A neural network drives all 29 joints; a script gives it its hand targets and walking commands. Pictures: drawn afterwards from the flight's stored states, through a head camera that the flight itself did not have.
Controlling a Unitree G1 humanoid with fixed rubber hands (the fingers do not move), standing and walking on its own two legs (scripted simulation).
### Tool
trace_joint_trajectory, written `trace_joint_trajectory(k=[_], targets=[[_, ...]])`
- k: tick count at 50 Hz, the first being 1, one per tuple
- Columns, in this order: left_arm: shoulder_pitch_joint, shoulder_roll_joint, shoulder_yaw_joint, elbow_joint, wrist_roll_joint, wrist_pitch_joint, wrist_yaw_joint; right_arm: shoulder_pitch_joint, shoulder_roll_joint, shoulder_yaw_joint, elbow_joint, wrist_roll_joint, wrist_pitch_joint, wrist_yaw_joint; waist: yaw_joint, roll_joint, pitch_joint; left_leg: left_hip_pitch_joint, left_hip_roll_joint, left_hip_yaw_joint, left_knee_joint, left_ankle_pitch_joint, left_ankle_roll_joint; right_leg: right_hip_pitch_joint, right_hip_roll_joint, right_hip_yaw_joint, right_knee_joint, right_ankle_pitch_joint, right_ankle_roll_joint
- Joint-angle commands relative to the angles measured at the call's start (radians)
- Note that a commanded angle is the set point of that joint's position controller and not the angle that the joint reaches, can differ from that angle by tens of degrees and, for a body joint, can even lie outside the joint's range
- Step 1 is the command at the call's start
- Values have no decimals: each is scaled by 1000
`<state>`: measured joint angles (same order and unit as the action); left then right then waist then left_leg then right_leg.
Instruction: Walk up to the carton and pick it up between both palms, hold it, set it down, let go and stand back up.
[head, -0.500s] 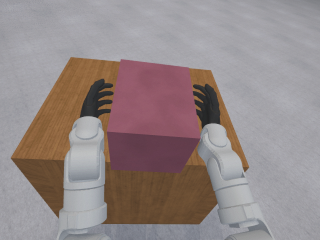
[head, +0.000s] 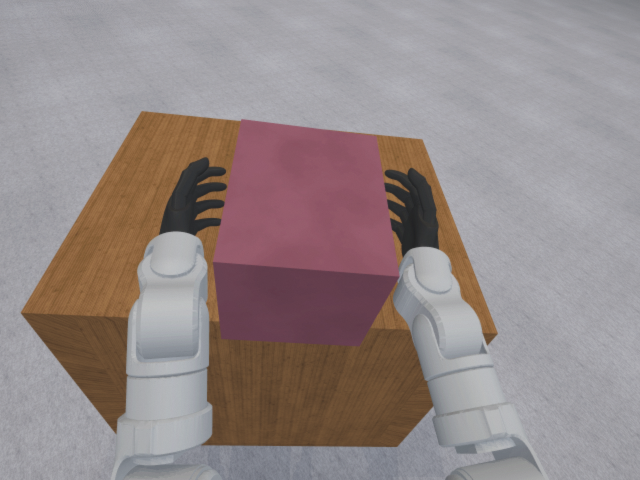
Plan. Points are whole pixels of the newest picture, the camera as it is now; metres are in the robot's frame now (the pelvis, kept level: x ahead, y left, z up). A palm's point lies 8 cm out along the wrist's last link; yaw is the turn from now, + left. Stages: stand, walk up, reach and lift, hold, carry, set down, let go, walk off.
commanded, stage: hold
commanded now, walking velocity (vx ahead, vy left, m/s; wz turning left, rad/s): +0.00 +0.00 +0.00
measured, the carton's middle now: (301, 234) +0.39 +0.00 +0.13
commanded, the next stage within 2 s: none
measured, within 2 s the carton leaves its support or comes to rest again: neither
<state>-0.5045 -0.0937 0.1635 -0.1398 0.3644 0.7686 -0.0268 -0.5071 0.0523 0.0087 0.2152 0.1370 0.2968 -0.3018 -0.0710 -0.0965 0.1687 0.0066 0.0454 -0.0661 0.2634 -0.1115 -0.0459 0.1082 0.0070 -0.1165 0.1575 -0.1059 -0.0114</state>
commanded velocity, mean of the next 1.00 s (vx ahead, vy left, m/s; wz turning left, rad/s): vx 0.00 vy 0.00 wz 0.00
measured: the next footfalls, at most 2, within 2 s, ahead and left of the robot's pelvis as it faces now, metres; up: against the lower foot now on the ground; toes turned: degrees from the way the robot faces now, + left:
none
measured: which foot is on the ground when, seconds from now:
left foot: down 0.00-1.00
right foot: down 0.00-1.00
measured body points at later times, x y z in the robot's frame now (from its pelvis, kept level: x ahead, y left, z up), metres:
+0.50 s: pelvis +0.00 +0.00 +0.00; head +0.01 +0.04 +0.45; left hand +0.37 +0.14 +0.17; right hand +0.36 -0.13 +0.17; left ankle +0.04 +0.15 -0.75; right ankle +0.00 -0.11 -0.75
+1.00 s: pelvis +0.00 +0.00 +0.00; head +0.00 +0.04 +0.45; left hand +0.37 +0.13 +0.17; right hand +0.36 -0.13 +0.17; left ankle +0.04 +0.14 -0.75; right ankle +0.00 -0.11 -0.75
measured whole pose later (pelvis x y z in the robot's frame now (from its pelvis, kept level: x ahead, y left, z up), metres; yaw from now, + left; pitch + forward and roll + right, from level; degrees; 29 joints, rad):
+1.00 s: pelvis +0.00 +0.00 +0.00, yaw +0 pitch -9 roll -1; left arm -0.51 -0.10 0.16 -0.14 0.36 0.76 -0.02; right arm -0.51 0.05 0.00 0.21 0.14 0.29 -0.30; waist -0.07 -0.09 0.17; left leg 0.01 0.05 -0.06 0.26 -0.11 -0.05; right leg 0.10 0.01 -0.11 0.16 -0.11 -0.01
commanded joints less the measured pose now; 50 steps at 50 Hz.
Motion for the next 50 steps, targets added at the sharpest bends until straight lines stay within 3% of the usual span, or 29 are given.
trace_joint_trajectory(k=[1, 6, 7, 9, 14, 21, 29, 32, 34, 38, 40, 43, 47, 50], targets=[[-524, -400, -451, -145, -174, -86, -116, -606, 322, 316, -232, 42, -56, 87, -19, 128, -501, 141, -87, 106, 9, 265, -13, 44, 53, -31, -2, 138, 45], [-488, -386, -434, -113, -162, -78, -118, -585, 320, 318, -229, 46, -52, 83, -8, 102, -481, 123, -86, 109, 7, 283, -4, 78, 47, -25, -2, 174, 51], [-478, -390, -438, -128, -164, -76, -120, -566, 318, 317, -221, 46, -49, 79, -20, 108, -500, 139, -89, 104, 10, 310, -9, 78, 47, -25, 0, 201, 49], [-488, -387, -451, -166, -174, -78, -121, -561, 319, 335, -227, 58, -45, 76, -14, 123, -516, 152, -87, 102, 16, 338, -14, 66, 52, -26, -2, 207, 47], [-480, -391, -440, -138, -166, -68, -125, -566, 314, 326, -234, 56, -42, 77, -16, 111, -475, 144, -89, 99, 9, 311, -13, 66, 47, -28, -8, 182, 48], [-490, -396, -470, -190, -176, -79, -120, -575, 326, 351, -270, 70, -48, 71, -20, 125, -509, 159, -91, 98, 21, 354, -15, 79, 51, -21, 6, 243, 51], [-501, -384, -449, -165, -172, -59, -116, -571, 308, 327, -226, 64, -32, 80, -20, 118, -467, 150, -83, 101, 7, 279, -18, 44, 50, -27, -8, 143, 42], [-495, -387, -435, -135, -168, -56, -117, -579, 306, 315, -221, 59, -34, 82, -17, 102, -454, 130, -85, 102, 8, 281, -15, 64, 47, -25, -6, 152, 43], [-489, -397, -452, -149, -172, -61, -120, -579, 308, 317, -239, 58, -42, 79, -31, 110, -485, 153, -85, 99, 20, 314, -18, 55, 49, -25, -2, 178, 45], [-522, -400, -468, -167, -185, -76, -119, -600, 322, 329, -248, 61, -44, 79, -26, 139, -506, 154, -87, 96, 24, 316, -17, 48, 48, -21, 0, 179, 40], [-505, -388, -437, -127, -169, -73, -118, -591, 322, 319, -234, 54, -41, 79, -10, 120, -480, 128, -87, 102, 8, 273, -9, 64, 48, -24, -4, 156, 47], [-519, -383, -426, -119, -167, -74, -115, -584, 311, 303, -197, 38, -40, 87, -16, 112, -465, 114, -83, 106, -5, 218, -10, 40, 48, -32, -8, 97, 47], [-517, -388, -443, -144, -169, -83, -115, -601, 329, 321, -228, 48, -54, 86, -12, 115, -501, 141, -88, 109, 13, 292, -11, 52, 50, -28, 2, 172, 47], [-514, -379, -425, -104, -166, -80, -119, -599, 324, 308, -201, 37, -49, 88, -10, 101, -478, 123, -85, 110, -3, 237, -5, 51, 49, -33, -3, 124, 51]])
